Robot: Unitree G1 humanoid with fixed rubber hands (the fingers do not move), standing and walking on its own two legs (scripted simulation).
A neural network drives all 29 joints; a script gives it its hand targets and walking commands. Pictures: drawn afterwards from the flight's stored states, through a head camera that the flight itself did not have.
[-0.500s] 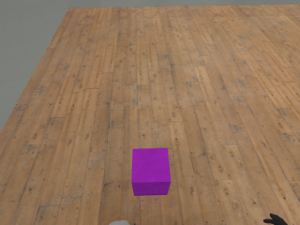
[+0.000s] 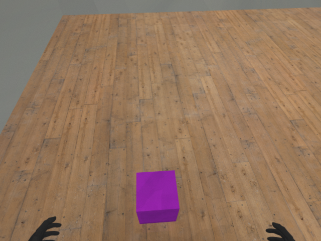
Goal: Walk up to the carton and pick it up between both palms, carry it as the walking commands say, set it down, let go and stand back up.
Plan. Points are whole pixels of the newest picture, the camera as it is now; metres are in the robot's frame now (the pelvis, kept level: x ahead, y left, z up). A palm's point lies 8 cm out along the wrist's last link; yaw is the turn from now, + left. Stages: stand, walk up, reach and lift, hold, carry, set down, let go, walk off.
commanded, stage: walk up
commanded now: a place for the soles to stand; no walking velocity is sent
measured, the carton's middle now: (156, 197) +0.44 +0.03 -0.65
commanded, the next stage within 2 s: reach and lift in 0.96 s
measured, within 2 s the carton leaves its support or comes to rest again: neither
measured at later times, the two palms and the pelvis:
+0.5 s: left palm out of the picture +0.10 +0.31 -0.09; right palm out of the picture +0.11 -0.33 -0.09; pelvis +0.00 -0.01 +0.01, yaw +2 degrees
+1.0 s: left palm out of the picture +0.11 +0.31 -0.09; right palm out of the picture +0.15 -0.32 -0.09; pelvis +0.01 -0.01 +0.00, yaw +4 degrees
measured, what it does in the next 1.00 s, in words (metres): stands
